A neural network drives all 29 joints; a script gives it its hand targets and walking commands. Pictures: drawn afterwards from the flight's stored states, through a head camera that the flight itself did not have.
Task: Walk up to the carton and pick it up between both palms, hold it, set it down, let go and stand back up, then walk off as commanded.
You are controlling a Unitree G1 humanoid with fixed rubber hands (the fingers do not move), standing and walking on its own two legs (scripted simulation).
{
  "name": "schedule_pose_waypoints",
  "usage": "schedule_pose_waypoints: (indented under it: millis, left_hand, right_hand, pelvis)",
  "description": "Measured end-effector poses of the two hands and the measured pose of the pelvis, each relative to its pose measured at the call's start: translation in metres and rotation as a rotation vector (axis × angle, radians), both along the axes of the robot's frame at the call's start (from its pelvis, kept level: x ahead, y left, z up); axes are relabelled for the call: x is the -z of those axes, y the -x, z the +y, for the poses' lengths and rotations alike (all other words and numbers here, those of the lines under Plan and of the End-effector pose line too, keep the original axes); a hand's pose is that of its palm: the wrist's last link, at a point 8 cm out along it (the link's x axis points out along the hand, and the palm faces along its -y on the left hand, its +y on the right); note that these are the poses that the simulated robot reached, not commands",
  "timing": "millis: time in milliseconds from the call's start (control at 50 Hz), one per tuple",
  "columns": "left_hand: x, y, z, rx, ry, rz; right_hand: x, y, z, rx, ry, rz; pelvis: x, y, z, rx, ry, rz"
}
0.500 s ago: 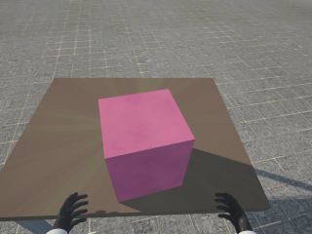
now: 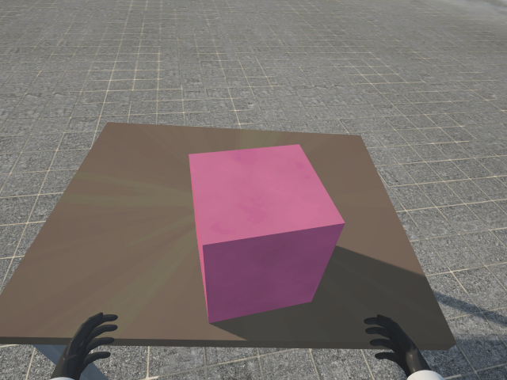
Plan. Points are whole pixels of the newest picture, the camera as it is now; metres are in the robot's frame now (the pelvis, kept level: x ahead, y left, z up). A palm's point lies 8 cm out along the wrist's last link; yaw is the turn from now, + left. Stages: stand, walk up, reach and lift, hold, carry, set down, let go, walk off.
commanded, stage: stand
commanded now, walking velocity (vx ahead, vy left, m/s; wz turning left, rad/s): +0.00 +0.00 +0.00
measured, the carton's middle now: (254, 233) +0.39 +0.03 +0.01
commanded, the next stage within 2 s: walk off in 0.30 s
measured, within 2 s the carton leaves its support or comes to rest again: neither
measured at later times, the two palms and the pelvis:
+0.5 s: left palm (71, 370) +0.16 +0.29 -0.04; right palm (412, 365) +0.19 -0.22 -0.04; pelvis +0.00 +0.00 +0.00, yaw +0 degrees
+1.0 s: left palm out of the picture +0.02 +0.29 -0.08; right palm out of the picture +0.09 -0.31 -0.08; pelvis -0.10 -0.03 -0.02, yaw -1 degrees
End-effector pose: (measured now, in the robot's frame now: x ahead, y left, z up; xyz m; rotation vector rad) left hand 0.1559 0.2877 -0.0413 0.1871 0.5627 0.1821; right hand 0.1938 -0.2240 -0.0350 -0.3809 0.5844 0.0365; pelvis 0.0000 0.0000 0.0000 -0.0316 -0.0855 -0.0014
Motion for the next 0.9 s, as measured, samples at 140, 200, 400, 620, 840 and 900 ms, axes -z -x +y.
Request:
schedule_pose_waypoints:
  millis: [140,200,400,620,840,900]
  left_hand:
    - [0.0,0.0,0.0,-0.003,-0.004,0.0]
    - [0.0,0.0,0.0,-0.003,-0.004,0.0]
    - [0.0,0.0,0.0,-0.003,-0.004,0.0]
    - [0.0,0.003,-0.002,0.004,-0.047,0.006]
    - [0.035,0.1,-0.013,-0.048,-0.144,0.301]
    - [0.037,0.119,-0.009,-0.059,-0.158,0.325]
  right_hand:
    - [0.0,0.0,-0.001,0.003,-0.009,0.0]
    - [0.0,0.0,-0.001,0.005,-0.011,-0.001]
    - [0.0,0.0,-0.001,0.007,-0.013,0.0]
    - [0.002,0.005,-0.008,-0.021,-0.008,-0.014]
    - [0.025,0.038,-0.047,-0.032,-0.011,0.032]
    - [0.037,0.064,-0.066,0.009,0.053,0.136]
  pelvis:
    - [0.0,0.0,-0.001,0.0,-0.001,0.0]
    - [0.0,0.0,-0.001,0.0,-0.001,0.0]
    - [0.0,0.0,-0.001,0.0,-0.001,0.0]
    - [0.005,0.016,-0.007,-0.001,-0.012,0.001]
    - [0.02,0.062,-0.04,0.021,-0.038,-0.019]
    - [0.019,0.076,-0.038,0.021,-0.036,-0.018]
